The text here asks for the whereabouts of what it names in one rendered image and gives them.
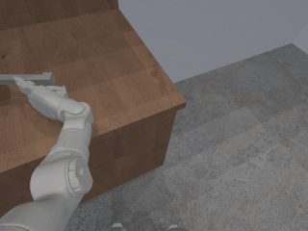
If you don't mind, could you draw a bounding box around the robot left hand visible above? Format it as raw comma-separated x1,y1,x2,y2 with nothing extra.
13,76,69,120

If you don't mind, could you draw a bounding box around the left robot shin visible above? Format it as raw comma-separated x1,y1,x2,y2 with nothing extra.
112,223,123,227

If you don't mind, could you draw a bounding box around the right robot shin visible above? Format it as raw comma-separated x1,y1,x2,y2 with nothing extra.
168,224,178,230

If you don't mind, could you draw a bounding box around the tap lever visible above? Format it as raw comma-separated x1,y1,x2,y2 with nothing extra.
0,72,56,87

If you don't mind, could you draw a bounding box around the robot shin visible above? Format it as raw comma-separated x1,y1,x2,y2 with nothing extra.
168,224,178,230
112,223,123,227

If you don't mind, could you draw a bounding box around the robot left upper arm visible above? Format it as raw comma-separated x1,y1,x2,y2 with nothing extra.
0,155,93,231

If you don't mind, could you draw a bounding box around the counter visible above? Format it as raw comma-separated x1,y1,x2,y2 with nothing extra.
0,0,187,218

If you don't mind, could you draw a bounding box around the robot left forearm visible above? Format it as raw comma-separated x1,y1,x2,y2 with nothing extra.
30,98,94,199

